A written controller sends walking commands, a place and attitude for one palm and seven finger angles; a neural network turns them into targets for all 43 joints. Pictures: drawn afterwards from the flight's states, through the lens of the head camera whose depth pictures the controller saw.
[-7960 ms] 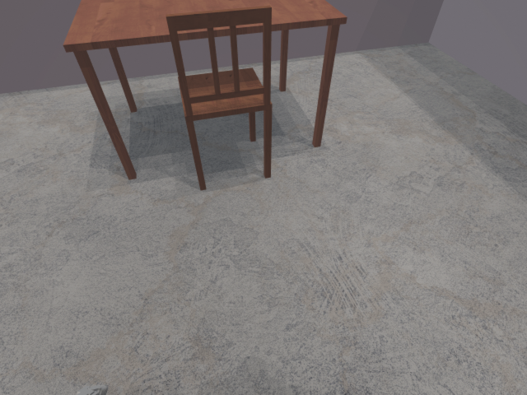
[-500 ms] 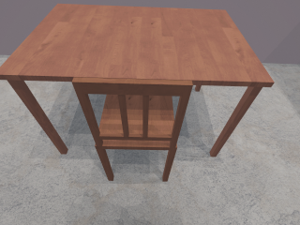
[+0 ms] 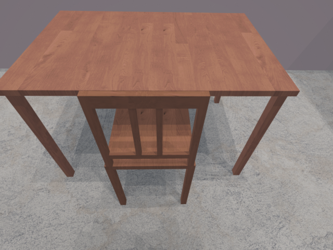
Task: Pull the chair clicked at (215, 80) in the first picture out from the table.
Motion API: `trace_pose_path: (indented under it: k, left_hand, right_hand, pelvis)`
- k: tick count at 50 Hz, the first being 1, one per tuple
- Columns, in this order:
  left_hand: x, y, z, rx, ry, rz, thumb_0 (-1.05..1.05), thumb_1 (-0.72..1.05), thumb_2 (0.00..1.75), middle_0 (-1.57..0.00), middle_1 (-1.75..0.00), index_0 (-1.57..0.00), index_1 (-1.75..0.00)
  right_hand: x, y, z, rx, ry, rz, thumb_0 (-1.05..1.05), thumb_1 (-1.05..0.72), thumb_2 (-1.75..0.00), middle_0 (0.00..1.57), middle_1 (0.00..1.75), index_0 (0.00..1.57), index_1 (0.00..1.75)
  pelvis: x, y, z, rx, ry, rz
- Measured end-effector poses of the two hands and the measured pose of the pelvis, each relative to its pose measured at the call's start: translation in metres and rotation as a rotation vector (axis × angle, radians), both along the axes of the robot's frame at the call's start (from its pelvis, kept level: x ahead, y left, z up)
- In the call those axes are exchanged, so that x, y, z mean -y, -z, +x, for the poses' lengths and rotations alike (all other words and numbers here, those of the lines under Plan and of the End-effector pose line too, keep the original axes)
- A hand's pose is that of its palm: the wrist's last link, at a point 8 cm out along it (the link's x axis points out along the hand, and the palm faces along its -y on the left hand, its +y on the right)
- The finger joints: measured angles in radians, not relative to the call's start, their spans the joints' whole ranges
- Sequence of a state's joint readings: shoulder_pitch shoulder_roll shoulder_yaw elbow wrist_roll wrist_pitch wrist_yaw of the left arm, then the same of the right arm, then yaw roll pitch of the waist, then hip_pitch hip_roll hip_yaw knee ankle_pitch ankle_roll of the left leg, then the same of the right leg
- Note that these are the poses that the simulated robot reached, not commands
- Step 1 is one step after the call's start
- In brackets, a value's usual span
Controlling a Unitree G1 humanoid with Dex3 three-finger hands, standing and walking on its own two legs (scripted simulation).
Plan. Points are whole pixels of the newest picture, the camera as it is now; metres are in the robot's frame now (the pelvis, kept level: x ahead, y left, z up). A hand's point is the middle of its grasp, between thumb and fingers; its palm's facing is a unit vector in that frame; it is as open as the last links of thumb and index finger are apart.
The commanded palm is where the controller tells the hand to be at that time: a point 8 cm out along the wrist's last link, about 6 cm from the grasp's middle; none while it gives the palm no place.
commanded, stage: shuffle to correct the standing spot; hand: left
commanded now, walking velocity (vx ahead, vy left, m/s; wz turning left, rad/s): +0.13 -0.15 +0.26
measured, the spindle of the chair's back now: (135, 132) +0.51 +0.14 -0.09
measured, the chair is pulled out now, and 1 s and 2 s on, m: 0.00 0.00 0.00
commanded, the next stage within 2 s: come to a stop and stand still in 0.26 s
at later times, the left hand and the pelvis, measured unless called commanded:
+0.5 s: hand out of the picture +0.02 +0.09 -0.19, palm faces +0.08 -0.99 -0.13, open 7.4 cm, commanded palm none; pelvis +0.07 -0.05 -0.01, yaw +0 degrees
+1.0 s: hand out of the picture +0.10 +0.17 -0.18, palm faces +0.03 -0.96 -0.26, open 7.4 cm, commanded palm none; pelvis +0.05 -0.02 -0.01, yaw +0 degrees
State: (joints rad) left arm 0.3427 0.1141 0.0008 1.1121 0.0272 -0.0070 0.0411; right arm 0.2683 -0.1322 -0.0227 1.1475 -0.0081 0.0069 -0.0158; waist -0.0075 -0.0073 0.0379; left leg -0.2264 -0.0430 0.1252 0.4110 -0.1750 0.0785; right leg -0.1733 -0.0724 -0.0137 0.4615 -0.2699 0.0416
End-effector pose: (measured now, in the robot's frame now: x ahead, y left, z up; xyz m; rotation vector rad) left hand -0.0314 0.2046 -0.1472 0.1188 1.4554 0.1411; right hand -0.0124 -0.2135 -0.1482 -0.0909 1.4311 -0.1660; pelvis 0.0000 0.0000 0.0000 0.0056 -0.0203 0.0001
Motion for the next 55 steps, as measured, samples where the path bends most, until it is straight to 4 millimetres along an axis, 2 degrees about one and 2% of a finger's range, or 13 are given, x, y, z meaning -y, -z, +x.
trace_pose_path:
  k: [5,10,18,22,28,30,35,39,44,51,55]
  left_hand:
    - [0.007,-0.001,0.001,-0.013,-0.014,0.003,0.01,0.9,0.9,-0.19,-0.3,-0.19,-0.3]
    - [0.021,-0.003,0.001,-0.034,-0.038,0.007,0.01,0.91,0.9,-0.19,-0.3,-0.19,-0.3]
    - [0.048,0.007,0.009,-0.084,-0.069,-0.027,0.01,0.9,0.9,-0.19,-0.3,-0.19,-0.3]
    - [0.058,0.015,0.024,-0.096,-0.067,-0.051,0.01,0.9,0.9,-0.2,-0.3,-0.19,-0.3]
    - [0.065,0.009,0.068,-0.005,-0.061,-0.017,0.01,0.9,0.9,-0.2,-0.3,-0.2,-0.3]
    - [0.062,0.005,0.077,0.017,-0.047,0.009,0.01,0.91,0.9,-0.2,-0.3,-0.2,-0.3]
    - [0.045,0.001,0.08,0.02,-0.03,0.047,0.02,0.92,0.9,-0.2,-0.3,-0.2,-0.3]
    - [0.026,0.004,0.083,0.012,-0.009,0.064,0.02,0.91,0.9,-0.2,-0.3,-0.2,-0.3]
    - [0.006,0.005,0.099,0.109,0.024,0.097,0.01,0.91,0.9,-0.2,-0.3,-0.2,-0.3]
    - [-0.014,-0.005,0.126,0.244,0.046,0.106,0.01,0.9,0.9,-0.2,-0.3,-0.2,-0.3]
    - [-0.018,-0.011,0.127,0.279,0.06,0.101,0.01,0.9,0.9,-0.2,-0.3,-0.2,-0.3]
  right_hand:
    - [0.01,0.002,0.004,-0.013,0.004,-0.001,0.0,-0.91,-0.9,0.2,0.3,0.2,0.3]
    - [0.027,0.004,0.012,-0.025,0.004,-0.008,0.0,-0.91,-0.9,0.2,0.3,0.2,0.3]
    - [0.053,0.007,0.043,-0.009,-0.008,-0.048,0.0,-0.91,-0.9,0.2,0.3,0.2,0.3]
    - [0.058,0.007,0.064,0.012,-0.011,-0.067,0.0,-0.91,-0.9,0.2,0.3,0.19,0.3]
    - [0.061,0.01,0.085,0.008,-0.021,-0.048,0.0,-0.92,-0.9,0.2,0.3,0.2,0.3]
    - [0.065,0.009,0.09,0.005,-0.02,-0.045,0.01,-0.93,-0.9,0.2,0.3,0.2,0.3]
    - [0.07,0.007,0.11,0.044,-0.024,-0.056,0.01,-0.93,-0.9,0.2,0.3,0.2,0.3]
    - [0.067,0.006,0.123,0.112,-0.026,-0.068,0.0,-0.92,-0.9,0.2,0.3,0.2,0.3]
    - [0.06,0.006,0.129,0.184,-0.051,-0.057,0.0,-0.92,-0.9,0.2,0.3,0.19,0.3]
    - [0.037,0.0,0.121,0.251,-0.084,-0.043,0.0,-0.91,-0.9,0.2,0.3,0.19,0.3]
    - [0.03,0.0,0.108,0.24,-0.089,-0.031,0.0,-0.92,-0.9,0.2,0.3,0.2,0.3]
  pelvis:
    - [0.01,0.001,0.008,-0.013,-0.01,0.006]
    - [0.025,0.002,0.019,-0.024,-0.012,0.002]
    - [0.044,0.01,0.047,-0.023,-0.011,-0.018]
    - [0.048,0.014,0.061,-0.017,-0.003,-0.003]
    - [0.056,0.01,0.071,-0.021,-0.009,0.006]
    - [0.058,0.007,0.071,-0.025,-0.01,0.008]
    - [0.054,0.007,0.068,-0.025,0.0,0.016]
    - [0.046,0.011,0.064,-0.007,0.016,0.016]
    - [0.039,0.016,0.057,-0.033,0.009,-0.006]
    - [0.023,0.014,0.044,0.004,-0.001,-0.005]
    - [0.018,0.011,0.032,0.009,-0.003,-0.009]
